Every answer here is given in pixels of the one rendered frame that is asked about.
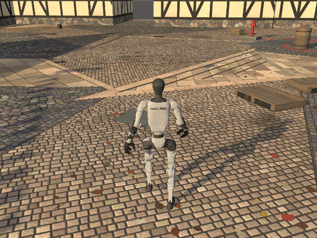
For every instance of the left robot upper arm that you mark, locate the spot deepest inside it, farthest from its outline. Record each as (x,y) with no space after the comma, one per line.
(139,114)

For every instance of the right robot hand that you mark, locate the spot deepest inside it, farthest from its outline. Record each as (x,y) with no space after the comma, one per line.
(185,133)

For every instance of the left robot forearm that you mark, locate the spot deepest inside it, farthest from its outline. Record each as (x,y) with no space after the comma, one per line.
(132,133)

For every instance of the left robot hand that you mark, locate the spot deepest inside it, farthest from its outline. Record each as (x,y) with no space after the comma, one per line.
(126,147)

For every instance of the right robot forearm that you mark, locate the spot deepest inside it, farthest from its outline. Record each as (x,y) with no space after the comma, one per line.
(184,127)

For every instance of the humanoid robot head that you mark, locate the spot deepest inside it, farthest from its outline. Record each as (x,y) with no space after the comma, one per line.
(158,87)

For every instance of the right robot upper arm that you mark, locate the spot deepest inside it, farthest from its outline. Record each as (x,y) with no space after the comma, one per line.
(174,105)

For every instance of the robot left thigh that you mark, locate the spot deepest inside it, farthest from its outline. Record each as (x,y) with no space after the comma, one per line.
(147,146)

